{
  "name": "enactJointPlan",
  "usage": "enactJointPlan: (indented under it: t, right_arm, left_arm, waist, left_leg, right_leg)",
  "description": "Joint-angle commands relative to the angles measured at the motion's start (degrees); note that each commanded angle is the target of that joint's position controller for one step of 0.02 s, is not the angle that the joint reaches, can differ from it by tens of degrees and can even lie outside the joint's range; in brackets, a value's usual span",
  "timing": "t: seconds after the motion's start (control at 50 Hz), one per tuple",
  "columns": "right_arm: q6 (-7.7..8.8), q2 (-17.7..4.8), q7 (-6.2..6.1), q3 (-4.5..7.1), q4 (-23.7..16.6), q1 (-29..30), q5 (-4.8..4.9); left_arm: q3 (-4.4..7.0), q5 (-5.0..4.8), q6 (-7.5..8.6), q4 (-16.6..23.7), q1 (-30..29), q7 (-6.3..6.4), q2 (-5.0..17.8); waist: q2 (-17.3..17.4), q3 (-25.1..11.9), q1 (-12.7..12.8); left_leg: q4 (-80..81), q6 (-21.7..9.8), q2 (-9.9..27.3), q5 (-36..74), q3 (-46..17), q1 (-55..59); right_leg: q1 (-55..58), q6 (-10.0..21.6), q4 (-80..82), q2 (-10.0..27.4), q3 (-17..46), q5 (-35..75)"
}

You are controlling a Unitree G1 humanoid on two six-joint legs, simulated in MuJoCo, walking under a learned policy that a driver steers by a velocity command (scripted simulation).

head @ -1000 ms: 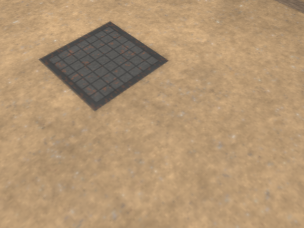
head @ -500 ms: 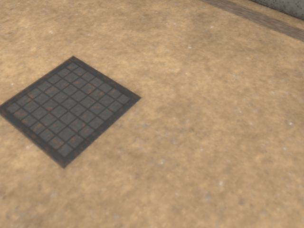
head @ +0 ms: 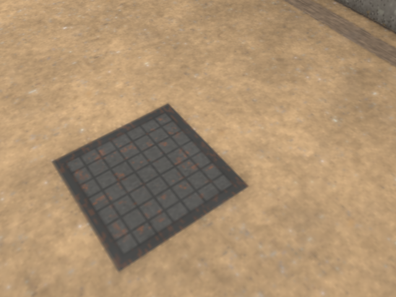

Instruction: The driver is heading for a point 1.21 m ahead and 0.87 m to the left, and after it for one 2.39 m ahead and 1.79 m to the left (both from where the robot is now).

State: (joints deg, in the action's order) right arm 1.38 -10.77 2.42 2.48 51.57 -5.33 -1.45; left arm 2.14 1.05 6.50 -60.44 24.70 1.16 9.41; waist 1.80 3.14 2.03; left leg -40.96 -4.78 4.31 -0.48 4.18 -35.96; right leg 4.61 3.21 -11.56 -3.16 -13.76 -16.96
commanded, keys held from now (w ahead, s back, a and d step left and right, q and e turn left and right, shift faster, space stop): w+q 0.66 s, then q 0.34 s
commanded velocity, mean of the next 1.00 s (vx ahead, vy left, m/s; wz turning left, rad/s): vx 0.42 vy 0.00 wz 0.57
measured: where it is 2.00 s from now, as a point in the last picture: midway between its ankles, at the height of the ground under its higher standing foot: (184, 279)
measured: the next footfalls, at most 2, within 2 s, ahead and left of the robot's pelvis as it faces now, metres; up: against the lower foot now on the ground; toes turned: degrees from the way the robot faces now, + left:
left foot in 0.12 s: +0.22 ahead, +0.08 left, +0.00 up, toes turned +10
right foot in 0.68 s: +0.60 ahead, +0.03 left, +0.00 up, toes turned +25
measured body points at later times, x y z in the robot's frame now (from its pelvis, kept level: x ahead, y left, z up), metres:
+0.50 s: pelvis +0.27 +0.05 +0.01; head +0.30 +0.08 +0.45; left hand +0.39 +0.33 -0.11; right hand +0.33 -0.22 -0.12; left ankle +0.18 +0.07 -0.74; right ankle +0.47 -0.08 -0.67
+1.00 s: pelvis +0.50 +0.08 +0.01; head +0.54 +0.10 +0.45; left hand +0.39 +0.35 -0.11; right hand +0.77 -0.05 -0.11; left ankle +0.49 +0.23 -0.68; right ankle +0.56 +0.01 -0.74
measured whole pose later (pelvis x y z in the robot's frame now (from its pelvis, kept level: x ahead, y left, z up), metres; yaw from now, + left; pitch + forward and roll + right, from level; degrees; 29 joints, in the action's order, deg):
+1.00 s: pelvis +0.50 +0.08 +0.01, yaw +35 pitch +1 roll +0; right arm -2.0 -16.9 2.6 4.0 41.4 -8.4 -1.6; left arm 2.2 1.1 3.0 -45.7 16.1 0.7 14.8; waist 2.0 4.9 1.2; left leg -54.3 -0.5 0.4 -13.6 -0.1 -34.3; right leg -11.7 1.9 -21.8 2.1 -10.3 -10.7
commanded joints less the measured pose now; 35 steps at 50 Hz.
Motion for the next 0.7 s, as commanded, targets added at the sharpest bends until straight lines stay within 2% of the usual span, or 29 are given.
enactJointPlan:
  t: [0.02,0.06,0.08,0.1,0.12,0.14,0.16,0.18,0.2,0.22,0.24,0.26,0.28,0.34,0.44,0.56,0.6,0.62,0.64,0.66,0.68,0.7]
  right_arm:
    - [0.80,-2.1,0.21,0.13,-5.2,5.6,-0.24]
    - [0.72,-3.3,-0.08,0.80,-4.7,2.2,-0.42]
    - [0.75,-4.3,-0.25,1.35,-3.6,-1.9,-0.51]
    - [0.98,-5.6,-0.40,2.13,-1.9,-7.6,-0.68]
    - [1.34,-8.1,-0.83,3.39,0.4,-15.7,-1.30]
    - [1.38,-14.2,-1.61,5.19,0.5,-20.0,-1.83]
    - [0.72,-17.2,-1.45,5.71,-0.6,-18.1,-0.56]
    - [0.18,-15.6,-1.80,5.30,-0.2,-16.4,0.44]
    - [0.28,-12.9,-2.12,4.61,-0.3,-13.4,0.80]
    - [0.59,-10.5,-2.20,3.96,-0.7,-10.7,0.78]
    - [1.05,-9.2,-2.48,3.46,-1.0,-9.2,1.30]
    - [1.64,-8.5,-2.59,3.09,-1.2,-8.8,1.53]
    - [2.29,-8.8,-2.56,3.03,-1.1,-9.7,1.77]
    - [2.88,-11.2,-2.49,3.47,-0.8,-13.4,1.74]
    - [2.39,-11.5,-2.48,3.39,-0.8,-20.3,1.52]
    - [2.12,-12.3,-3.27,3.37,-1.3,-24.4,0.67]
    - [2.19,-13.3,-3.74,3.61,-2.0,-23.0,0.48]
    - [2.27,-14.0,-3.82,3.75,-2.7,-20.8,0.48]
    - [2.48,-14.8,-3.60,3.92,-3.4,-18.7,0.45]
    - [2.83,-15.3,-3.00,4.01,-3.7,-17.3,0.76]
    - [3.30,-12.7,-2.39,3.37,-4.9,-17.1,1.57]
    - [2.96,-5.7,-2.83,2.03,-6.7,-23.8,4.29]
  left_arm:
    - [1.41,0.12,-0.04,1.0,3.6,0.92,8.3]
    - [1.82,0.32,-0.60,1.3,2.5,1.39,9.8]
    - [2.11,0.51,-1.08,1.6,1.8,1.48,10.6]
    - [2.40,0.51,-1.60,2.2,1.1,1.34,11.4]
    - [2.55,0.25,-1.87,3.3,-0.1,0.94,11.9]
    - [1.79,-0.60,-1.75,6.2,0.4,0.23,8.1]
    - [1.88,-0.96,-1.19,10.2,-1.7,-0.81,7.5]
    - [2.16,-0.28,-0.58,11.7,-8.9,-1.12,9.5]
    - [1.86,-0.77,0.16,12.5,-10.0,-1.33,9.1]
    - [1.94,-0.51,0.15,11.7,-8.9,-1.15,8.7]
    - [1.94,0.63,-0.83,11.6,-8.0,-1.05,8.5]
    - [1.81,1.49,-2.09,11.4,-6.7,-1.24,7.8]
    - [1.84,1.84,-3.10,11.9,-6.9,-1.48,7.6]
    - [1.72,1.77,-4.51,14.3,-11.9,-1.96,7.4]
    - [1.51,1.38,-4.82,19.0,-23.4,-2.22,8.4]
    - [0.30,0.76,-3.73,23.8,-32.8,-2.82,8.7]
    - [0.30,0.45,-3.14,24.5,-31.6,-2.72,9.8]
    - [0.51,0.30,-2.85,23.8,-27.9,-2.47,10.6]
    - [1.11,0.19,-2.54,22.1,-22.1,-1.93,12.1]
    - [1.82,0.13,-1.96,19.8,-13.6,-1.21,13.6]
    - [2.55,1.39,-1.18,19.0,-5.2,-0.19,16.4]
    - [3.77,3.15,-1.43,20.0,-2.6,0.25,22.1]
  waist:
    - [-5.7,3.3,-0.4]
    - [-7.4,0.6,-2.5]
    - [-8.0,-1.8,-4.4]
    - [-8.0,-5.1,-6.6]
    - [-5.5,-9.2,-10.7]
    - [3.6,-15.2,-10.9]
    - [9.6,-18.4,-7.9]
    - [0.9,-11.1,-8.2]
    - [-1.1,-5.7,-6.2]
    - [-4.7,-2.6,-3.3]
    - [-4.6,-1.8,-1.4]
    - [-3.3,-2.5,-0.3]
    - [-2.7,-2.9,0.0]
    - [-1.0,-2.0,-1.0]
    - [1.3,-0.9,-5.3]
    - [2.4,0.0,-8.1]
    - [3.1,-0.1,-6.6]
    - [3.4,-0.8,-4.5]
    - [3.4,-3.3,-1.9]
    - [1.4,-7.8,2.1]
    - [-1.6,-14.3,5.5]
    - [-15.3,-23.4,2.3]
  left_leg:
    - [4.5,-2.1,-2.5,-3.1,3.7,1.2]
    - [5.1,-4.6,-5.7,-8.8,5.7,6.5]
    - [5.6,-6.0,-7.7,-11.8,6.4,10.8]
    - [7.8,-7.5,-9.5,-13.1,6.1,17.4]
    - [12.8,-9.7,-8.7,-12.3,2.4,29.5]
    - [14.4,-15.2,6.4,-16.5,-18.7,45.1]
    - [23.9,-22.4,16.6,-13.5,-47.9,53.3]
    - [25.6,-19.6,14.3,-13.2,-39.5,49.0]
    - [26.7,-17.1,12.9,-8.9,-32.7,41.5]
    - [27.6,-14.3,9.8,-2.3,-27.5,35.1]
    - [28.0,-12.8,7.0,2.9,-23.3,30.7]
    - [28.3,-12.1,5.2,5.9,-20.6,28.5]
    - [28.3,-12.1,4.1,9.1,-19.6,27.8]
    - [29.1,-10.9,1.9,11.7,-17.9,26.8]
    - [28.6,-8.0,1.4,12.3,-20.4,33.2]
    - [24.4,-8.4,2.5,18.1,-23.8,40.5]
    - [22.5,-7.2,3.2,20.7,-25.2,40.3]
    - [20.6,-5.9,2.8,24.3,-24.8,38.1]
    - [15.7,-4.4,1.7,31.1,-24.2,35.7]
    - [6.0,-3.1,-0.9,33.1,-22.4,33.3]
    - [-8.2,-1.6,-4.7,21.5,-20.6,25.6]
    - [-28.3,1.0,-13.9,-23.0,-12.9,8.6]
  right_leg:
    - [0.6,3.6,-1.0,17.5,2.3,42.3]
    - [3.1,3.4,-8.5,18.2,0.4,58.2]
    - [3.5,3.4,-15.3,18.4,-0.2,63.4]
    - [2.0,3.4,-24.8,18.4,-0.4,62.5]
    - [-5.5,2.0,-38.6,17.4,-1.2,52.6]
    - [-23.5,-0.3,-59.2,12.5,-1.5,20.0]
    - [-41.8,-2.3,-73.8,0.3,8.4,-14.6]
    - [-48.6,-1.5,-72.6,5.1,15.4,-8.5]
    - [-47.8,-1.4,-67.8,7.3,15.1,-3.0]
    - [-44.2,-1.6,-62.4,9.0,15.1,-0.9]
    - [-40.7,-2.5,-59.1,9.9,15.3,-0.5]
    - [-37.7,-3.4,-56.8,10.4,15.4,-0.2]
    - [-37.0,-4.2,-55.3,10.3,14.9,-0.3]
    - [-40.0,-6.0,-49.4,10.1,13.4,4.5]
    - [-47.0,-6.5,-38.3,8.7,13.5,13.2]
    - [-47.0,-4.8,-26.5,5.1,13.5,14.7]
    - [-41.5,-3.4,-22.0,4.1,14.3,13.6]
    - [-34.8,-2.5,-19.5,3.1,14.2,11.9]
    - [-25.8,-1.4,-18.4,1.3,13.6,9.5]
    - [-14.7,-0.2,-15.4,1.1,13.2,11.1]
    - [-0.8,1.9,-14.3,9.8,21.0,8.4]
    - [15.5,8.5,-13.7,29.3,44.8,18.5]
